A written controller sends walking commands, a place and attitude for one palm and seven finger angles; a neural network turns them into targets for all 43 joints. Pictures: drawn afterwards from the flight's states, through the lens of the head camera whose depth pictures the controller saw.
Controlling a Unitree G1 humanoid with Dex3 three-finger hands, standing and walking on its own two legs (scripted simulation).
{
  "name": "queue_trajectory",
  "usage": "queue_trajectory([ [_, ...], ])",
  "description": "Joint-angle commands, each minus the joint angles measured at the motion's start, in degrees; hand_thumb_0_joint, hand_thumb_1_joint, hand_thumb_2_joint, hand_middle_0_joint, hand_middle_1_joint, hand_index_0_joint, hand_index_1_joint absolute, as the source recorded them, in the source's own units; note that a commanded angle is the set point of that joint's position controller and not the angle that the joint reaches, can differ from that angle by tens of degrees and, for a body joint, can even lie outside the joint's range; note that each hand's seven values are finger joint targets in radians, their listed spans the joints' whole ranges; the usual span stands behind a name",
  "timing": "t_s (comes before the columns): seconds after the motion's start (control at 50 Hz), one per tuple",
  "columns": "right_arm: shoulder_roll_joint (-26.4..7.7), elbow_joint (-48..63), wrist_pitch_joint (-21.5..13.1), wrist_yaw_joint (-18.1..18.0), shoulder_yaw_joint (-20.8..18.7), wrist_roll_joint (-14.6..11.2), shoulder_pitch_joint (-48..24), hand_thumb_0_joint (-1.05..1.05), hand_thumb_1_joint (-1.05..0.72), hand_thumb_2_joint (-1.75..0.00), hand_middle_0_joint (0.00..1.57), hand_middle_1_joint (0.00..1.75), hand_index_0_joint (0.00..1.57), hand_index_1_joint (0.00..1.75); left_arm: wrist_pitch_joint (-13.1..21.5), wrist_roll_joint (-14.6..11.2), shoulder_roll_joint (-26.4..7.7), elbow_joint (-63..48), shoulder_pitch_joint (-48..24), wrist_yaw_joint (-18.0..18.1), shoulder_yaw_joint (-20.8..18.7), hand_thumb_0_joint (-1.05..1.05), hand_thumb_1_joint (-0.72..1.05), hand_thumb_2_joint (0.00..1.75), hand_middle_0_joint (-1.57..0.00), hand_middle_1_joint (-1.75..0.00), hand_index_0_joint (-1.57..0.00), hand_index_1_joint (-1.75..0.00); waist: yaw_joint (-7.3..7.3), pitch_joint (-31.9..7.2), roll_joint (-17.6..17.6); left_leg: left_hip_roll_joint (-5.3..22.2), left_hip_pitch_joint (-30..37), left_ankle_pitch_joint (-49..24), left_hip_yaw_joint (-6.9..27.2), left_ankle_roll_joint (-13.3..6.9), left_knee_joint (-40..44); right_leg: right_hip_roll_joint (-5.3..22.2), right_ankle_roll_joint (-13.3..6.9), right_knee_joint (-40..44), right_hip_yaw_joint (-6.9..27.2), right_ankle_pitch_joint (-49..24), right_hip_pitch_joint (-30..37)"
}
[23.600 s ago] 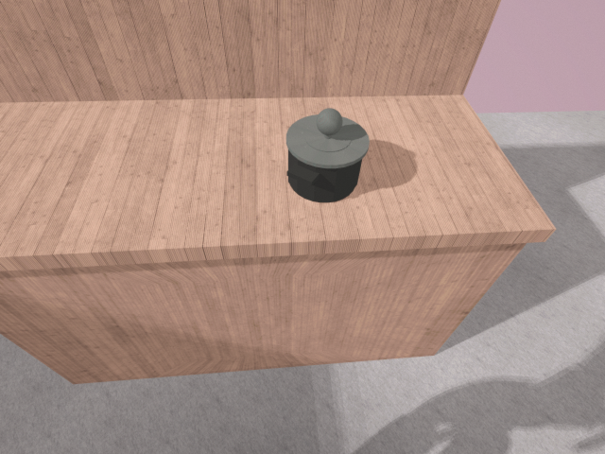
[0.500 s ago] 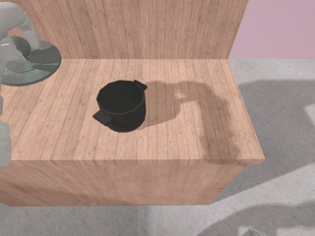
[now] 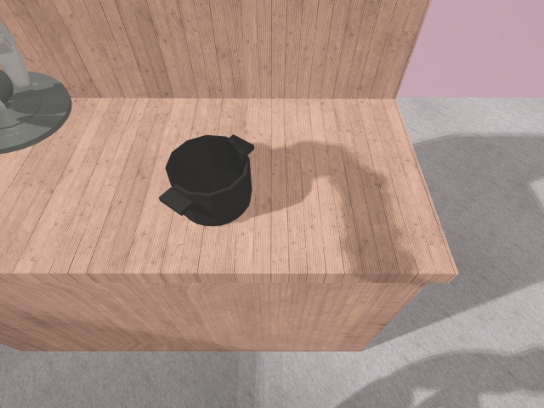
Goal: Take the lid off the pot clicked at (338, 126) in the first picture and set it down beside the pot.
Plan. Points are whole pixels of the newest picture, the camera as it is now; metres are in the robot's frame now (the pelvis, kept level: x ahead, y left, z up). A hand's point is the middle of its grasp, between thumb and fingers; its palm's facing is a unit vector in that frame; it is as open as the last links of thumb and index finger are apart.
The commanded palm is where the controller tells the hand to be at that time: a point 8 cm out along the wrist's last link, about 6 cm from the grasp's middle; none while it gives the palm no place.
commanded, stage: lower the lid onto the table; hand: left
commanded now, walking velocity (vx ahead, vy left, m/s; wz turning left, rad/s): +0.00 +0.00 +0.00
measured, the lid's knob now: out of the picture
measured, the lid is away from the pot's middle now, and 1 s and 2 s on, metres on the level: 0.25 0.23 0.24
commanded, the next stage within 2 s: none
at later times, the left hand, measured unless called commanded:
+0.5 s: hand (11, 97) +0.46 +0.33 +0.21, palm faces -0.31 -0.13 -0.94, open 7.3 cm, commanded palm +0.47 +0.33 +0.28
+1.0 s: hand (29, 115) +0.47 +0.34 +0.17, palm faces -0.37 -0.13 -0.92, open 7.3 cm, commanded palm +0.49 +0.33 +0.25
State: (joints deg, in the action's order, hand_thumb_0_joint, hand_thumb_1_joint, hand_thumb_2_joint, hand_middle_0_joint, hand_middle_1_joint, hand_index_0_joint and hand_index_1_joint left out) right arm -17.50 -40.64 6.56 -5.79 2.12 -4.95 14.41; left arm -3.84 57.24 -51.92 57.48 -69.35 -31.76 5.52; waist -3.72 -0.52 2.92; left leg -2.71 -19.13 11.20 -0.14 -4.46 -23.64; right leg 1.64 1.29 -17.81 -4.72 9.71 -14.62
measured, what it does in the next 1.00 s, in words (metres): stands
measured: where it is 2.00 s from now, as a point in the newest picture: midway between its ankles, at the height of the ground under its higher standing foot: outside the picture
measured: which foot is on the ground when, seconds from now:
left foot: down 0.00-1.00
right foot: down 0.00-1.00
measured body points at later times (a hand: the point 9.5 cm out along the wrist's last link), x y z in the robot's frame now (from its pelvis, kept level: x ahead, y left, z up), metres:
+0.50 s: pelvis +0.00 +0.00 +0.00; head +0.06 +0.00 +0.45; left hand +0.47 +0.33 +0.27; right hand +0.06 -0.28 -0.12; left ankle +0.00 +0.07 -0.74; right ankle -0.02 -0.14 -0.74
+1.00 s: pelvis +0.01 +0.01 +0.00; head +0.08 +0.01 +0.44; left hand +0.49 +0.34 +0.23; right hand +0.06 -0.28 -0.12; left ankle +0.00 +0.07 -0.74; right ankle -0.02 -0.14 -0.74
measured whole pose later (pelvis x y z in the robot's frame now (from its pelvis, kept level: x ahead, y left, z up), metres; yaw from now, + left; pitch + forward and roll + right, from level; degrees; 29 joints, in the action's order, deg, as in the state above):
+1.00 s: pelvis +0.01 +0.01 +0.00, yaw -1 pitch +9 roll -2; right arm -17.4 -41.0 6.2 -5.8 1.7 -4.8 15.8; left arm 0.1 56.0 -50.6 63.0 -65.9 -29.2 3.6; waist -5.8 -1.1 2.1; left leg -2.5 -21.8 13.3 -0.9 -5.0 -26.1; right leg 1.5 1.8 -19.1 -3.8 10.8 -17.1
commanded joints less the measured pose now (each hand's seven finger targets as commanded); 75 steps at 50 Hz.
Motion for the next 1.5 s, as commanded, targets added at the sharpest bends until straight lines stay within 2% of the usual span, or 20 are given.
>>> queue_trajectory([
  [0.0,-9.4,4.9,-1.9,-1.1,-2.5,0.0,1.1,0.00,-0.90,-0.90,0.20,0.30,0.20,0.30,0.8,0.0,-18.3,-14.3,-33.9,3.8,-5.5,0.00,0.69,0.90,-0.85,-1.05,-0.90,-1.05,-1.35,-26.0,6.1,2.7,19.9,-23.3,3.7,-0.7,-0.2,-2.8,-3.4,0.1,0.5,-10.8,1.7],
  [0.06,-9.3,4.4,-2.3,-1.6,-2.2,-0.3,0.9,0.00,-0.90,-0.90,0.20,0.30,0.20,0.30,0.1,0.0,-17.5,-9.8,-34.4,3.7,-4.4,0.00,0.69,0.90,-0.85,-1.05,-0.90,-1.05,-1.92,-23.6,5.4,2.3,17.6,-18.8,3.1,-1.0,0.3,-2.7,-3.4,0.4,0.5,-10.5,2.0],
  [0.14,-9.5,4.9,-2.7,-1.3,-2.2,-0.2,1.0,0.00,-0.90,-0.90,0.20,0.30,0.20,0.30,0.2,0.3,-19.9,-12.2,-34.7,4.0,-6.2,0.00,0.69,0.90,-0.85,-1.05,-0.90,-1.05,-1.18,-25.5,7.2,2.3,18.3,-21.2,3.5,-0.7,0.1,-2.6,-3.6,-0.1,0.6,-11.6,3.2],
  [0.2,-9.6,4.7,-2.6,-1.1,-2.1,-0.1,1.3,0.00,-0.90,-0.90,0.20,0.30,0.20,0.30,0.4,0.4,-18.4,-9.3,-32.5,4.0,-5.2,0.00,0.69,0.90,-0.85,-1.05,-0.90,-1.05,-1.33,-23.1,6.4,2.6,16.9,-20.8,3.4,-0.5,0.2,-2.7,-3.6,-0.2,0.6,-11.1,2.6],
  [0.28,-9.9,5.6,-2.6,-1.0,-2.5,-0.2,0.8,0.00,-0.90,-0.90,0.20,0.30,0.20,0.30,0.8,-0.1,-19.1,-12.0,-32.4,4.2,-6.0,0.00,0.69,0.90,-0.85,-1.05,-0.90,-1.05,-0.99,-25.4,7.8,2.6,17.9,-23.8,3.4,-0.6,-0.4,-2.3,-3.7,-0.5,0.9,-13.1,3.2],
  [0.44,-9.9,5.1,-2.2,-1.2,-2.6,0.0,2.0,0.00,-0.90,-0.90,0.20,0.30,0.20,0.30,1.3,0.1,-21.0,-8.5,-30.0,4.7,-8.0,0.00,0.69,0.90,-0.85,-1.05,-0.90,-1.05,-1.22,-25.1,4.2,2.3,16.3,-22.7,2.9,-1.1,-0.8,-2.7,-3.2,-0.9,1.1,-14.1,3.9],
  [0.5,-10.0,4.6,-2.2,-1.2,-2.8,-0.1,2.5,0.00,-0.90,-0.90,0.20,0.30,0.20,0.30,1.3,-0.1,-18.3,-8.6,-31.3,4.7,-5.2,0.00,0.69,0.90,-0.85,-1.05,-0.90,-1.05,-2.07,-24.4,5.3,2.7,16.9,-22.3,3.0,-1.0,-0.8,-2.8,-3.1,-0.6,0.9,-13.0,2.1],
  [0.58,-10.2,4.8,-2.7,-1.3,-2.9,-0.1,2.9,0.00,-0.90,-0.90,0.20,0.30,0.20,0.30,2.3,0.1,-19.4,-11.5,-32.4,5.2,-6.0,0.00,0.69,0.90,-0.85,-1.05,-0.90,-1.05,-1.92,-26.8,9.2,2.9,20.2,-27.7,3.7,-0.5,-1.8,-2.9,-3.5,-0.9,0.8,-13.8,0.9],
  [0.68,-10.3,4.5,-2.7,-1.5,-3.0,0.1,3.5,0.00,-0.90,-0.90,0.20,0.30,0.20,0.30,3.2,-0.3,-20.8,-9.7,-29.9,5.5,-7.8,0.00,0.69,0.90,-0.85,-1.05,-0.90,-1.05,-1.86,-26.6,7.9,2.8,19.1,-26.9,3.7,-0.6,-2.2,-2.9,-3.4,-1.2,0.9,-13.8,1.0],
  [0.74,-10.2,3.8,-2.4,-1.4,-3.1,-0.1,4.2,0.00,-0.90,-0.90,0.20,0.30,0.20,0.30,3.1,-0.4,-18.8,-9.0,-31.1,5.3,-6.2,0.00,0.69,0.90,-0.85,-1.05,-0.90,-1.05,-2.38,-25.9,6.9,3.0,18.9,-25.9,3.6,-0.8,-2.2,-3.1,-3.0,-1.2,0.7,-13.8,0.3],
  [0.82,-9.9,4.7,-2.5,-1.0,-3.6,0.5,4.3,0.00,-0.90,-0.90,0.20,0.30,0.20,0.30,4.1,-0.2,-19.9,-14.4,-31.1,6.0,-8.2,0.00,0.69,0.90,-0.85,-1.05,-0.90,-1.05,-1.64,-31.3,12.1,3.4,25.5,-38.2,5.2,0.4,-4.1,-3.5,-3.1,-2.1,0.7,-15.5,-1.4],
  [0.9,-10.2,3.9,-1.6,-0.7,-3.4,0.3,4.5,0.00,-0.90,-0.90,0.20,0.30,0.20,0.30,4.1,-1.1,-18.4,-6.8,-25.5,5.6,-7.8,0.00,0.69,0.90,-0.85,-1.05,-0.90,-1.05,-2.15,-25.8,5.8,3.2,19.4,-31.4,4.2,-0.3,-3.7,-3.3,-2.8,-1.9,0.6,-14.8,-1.4],
  [0.96,-10.3,3.6,-1.4,-0.7,-3.6,-0.1,4.7,0.00,-0.90,-0.90,0.20,0.30,0.20,0.30,3.6,-1.4,-14.1,-7.4,-28.8,5.4,-3.8,0.00,0.69,0.90,-0.85,-1.05,-0.90,-1.05,-3.11,-24.2,5.8,3.5,19.4,-27.7,4.4,-0.1,-2.9,-3.4,-2.9,-1.5,0.1,-12.0,-4.2],
  [0.98,-10.5,3.7,-1.4,-0.6,-3.9,-0.1,4.1,0.00,-0.90,-0.90,0.20,0.30,0.20,0.30,4.1,-1.6,-13.5,-10.9,-30.9,5.4,-3.2,0.00,0.69,0.90,-0.85,-1.05,-0.90,-1.05,-2.93,-25.9,8.7,3.8,21.8,-31.2,4.7,0.4,-3.3,-3.3,-3.2,-1.7,0.3,-12.3,-5.1],
  [1.04,-10.0,4.2,-1.8,-0.9,-3.7,0.4,5.1,0.00,-0.90,-0.90,0.20,0.30,0.20,0.30,4.9,-0.3,-17.9,-12.5,-30.8,6.5,-6.9,0.00,0.69,0.90,-0.85,-1.05,-0.90,-1.05,-2.51,-31.0,9.4,3.4,24.3,-33.9,5.2,0.5,-4.2,-3.6,-3.0,-2.2,0.7,-13.1,-3.4],
  [1.18,-10.5,4.3,-1.5,-1.0,-3.5,0.3,4.5,0.00,-0.90,-0.90,0.20,0.30,0.20,0.30,6.7,-1.3,-21.6,-9.1,-26.8,7.0,-10.3,0.00,0.69,0.90,-0.85,-1.05,-0.90,-1.05,-1.67,-28.8,6.8,2.9,18.7,-30.4,4.1,0.0,-3.9,-2.9,-3.2,-2.6,1.2,-15.2,-0.5],
  [1.24,-10.3,4.0,-1.1,-1.0,-3.2,0.2,4.9,0.00,-0.90,-0.90,0.20,0.30,0.20,0.30,6.4,-0.4,-19.2,-4.6,-25.2,7.2,-8.2,0.00,0.69,0.90,-0.85,-1.05,-0.90,-1.05,-2.36,-24.8,6.5,3.0,17.0,-27.8,4.2,0.2,-3.8,-3.4,-3.2,-2.6,0.6,-12.7,-3.0],
  [1.32,-10.2,4.5,-1.0,-0.8,-3.6,0.4,5.2,0.00,-0.90,-0.90,0.20,0.30,0.20,0.30,7.0,-0.2,-20.3,-8.8,-25.8,7.7,-9.5,0.00,0.69,0.90,-0.85,-1.05,-0.90,-1.05,-1.83,-28.3,9.5,3.2,20.3,-31.7,4.8,0.5,-4.6,-3.5,-3.3,-3.1,0.7,-13.0,-3.4],
  [1.42,-10.6,3.8,-0.5,-1.1,-3.7,0.1,5.9,0.00,-0.90,-0.90,0.20,0.30,0.20,0.30,7.0,-1.7,-18.2,-4.0,-23.4,7.2,-7.8,0.00,0.69,0.90,-0.85,-1.05,-0.90,-1.05,-2.97,-25.2,3.8,3.0,15.7,-23.8,3.4,-0.7,-4.1,-3.4,-2.7,-2.7,0.9,-11.7,-3.6],
  [1.48,-10.6,4.0,-0.9,-1.5,-3.9,0.1,5.5,0.00,-0.90,-0.90,0.20,0.30,0.20,0.30,7.7,-1.5,-17.7,-8.6,-27.1,7.6,-6.4,0.00,0.69,0.90,-0.85,-1.05,-0.90,-1.05,-3.13,-27.5,8.7,3.2,18.1,-25.0,3.5,-0.5,-4.3,-3.3,-3.3,-2.6,1.2,-11.3,-4.6],
])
